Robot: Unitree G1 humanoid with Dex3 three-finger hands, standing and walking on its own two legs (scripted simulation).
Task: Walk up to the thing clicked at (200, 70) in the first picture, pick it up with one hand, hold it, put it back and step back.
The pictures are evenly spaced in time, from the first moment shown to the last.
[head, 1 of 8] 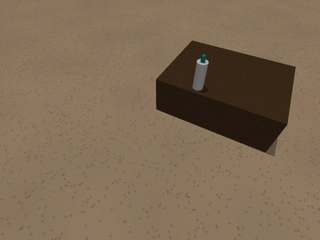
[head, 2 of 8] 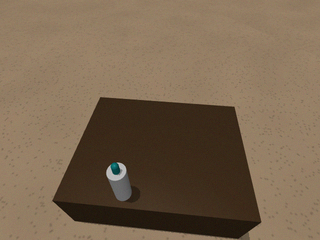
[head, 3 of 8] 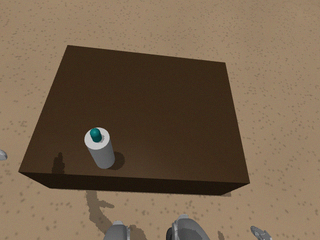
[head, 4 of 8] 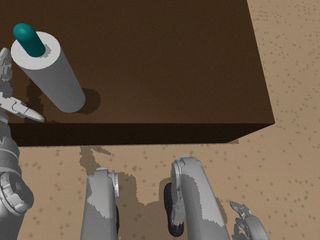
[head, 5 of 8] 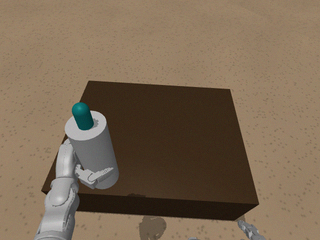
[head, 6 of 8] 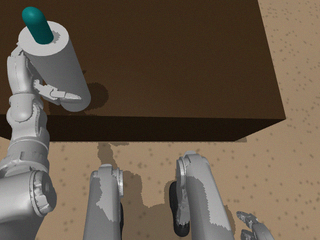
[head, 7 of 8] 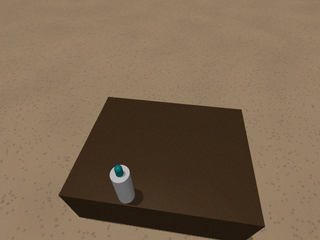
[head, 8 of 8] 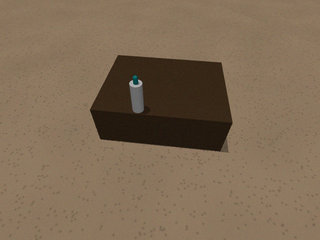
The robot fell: no
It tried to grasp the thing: yes
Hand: left
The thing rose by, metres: 0.36
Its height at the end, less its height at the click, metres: +0.00
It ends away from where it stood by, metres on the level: 0.02
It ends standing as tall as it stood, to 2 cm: yes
